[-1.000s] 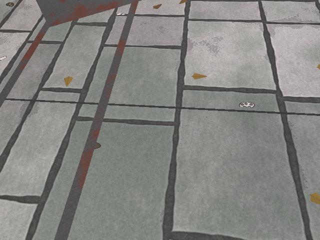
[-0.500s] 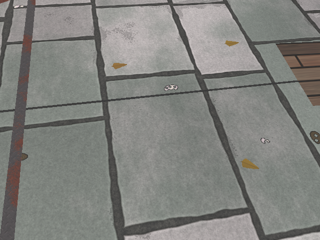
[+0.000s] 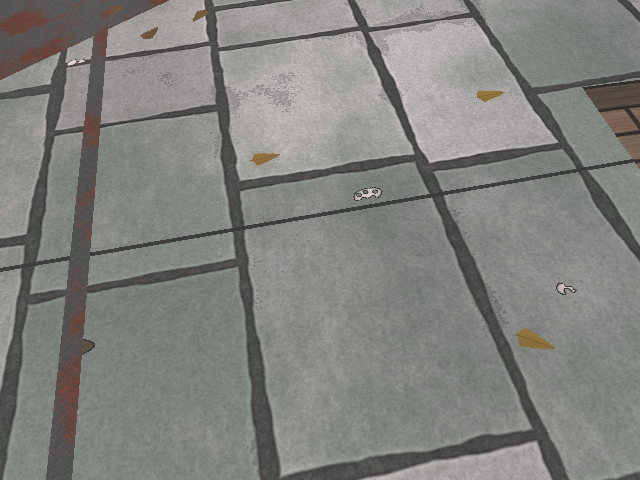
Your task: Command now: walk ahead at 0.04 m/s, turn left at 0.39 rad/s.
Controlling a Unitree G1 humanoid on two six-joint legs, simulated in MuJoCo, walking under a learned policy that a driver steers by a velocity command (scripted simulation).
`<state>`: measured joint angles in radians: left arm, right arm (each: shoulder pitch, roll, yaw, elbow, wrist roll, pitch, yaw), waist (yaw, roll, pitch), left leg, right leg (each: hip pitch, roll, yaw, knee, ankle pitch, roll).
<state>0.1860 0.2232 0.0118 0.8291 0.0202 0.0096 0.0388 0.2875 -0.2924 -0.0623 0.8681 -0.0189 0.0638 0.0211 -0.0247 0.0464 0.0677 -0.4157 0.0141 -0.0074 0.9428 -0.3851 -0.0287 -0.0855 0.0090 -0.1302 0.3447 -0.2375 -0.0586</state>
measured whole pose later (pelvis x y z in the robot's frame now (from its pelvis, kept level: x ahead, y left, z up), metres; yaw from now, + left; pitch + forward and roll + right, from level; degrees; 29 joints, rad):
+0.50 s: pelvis +0.09 +0.06 +0.00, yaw +17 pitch +1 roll -1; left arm 0.16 0.30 0.05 0.79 0.05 0.00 -0.03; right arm 0.39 -0.26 -0.05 0.82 0.00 -0.03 0.01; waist -0.03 -0.04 0.02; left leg -0.06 -0.10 -0.09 0.27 -0.22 0.11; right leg -0.58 -0.07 0.02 0.92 -0.19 0.04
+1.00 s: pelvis +0.37 +0.07 +0.00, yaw +10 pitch +0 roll +0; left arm 0.36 0.25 0.05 0.88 0.00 -0.05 -0.02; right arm 0.19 -0.27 -0.02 0.78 -0.05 -0.05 0.02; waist 0.02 0.04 0.05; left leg -0.58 0.07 -0.04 1.03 -0.24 0.00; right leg -0.16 0.14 0.04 0.33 -0.17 -0.13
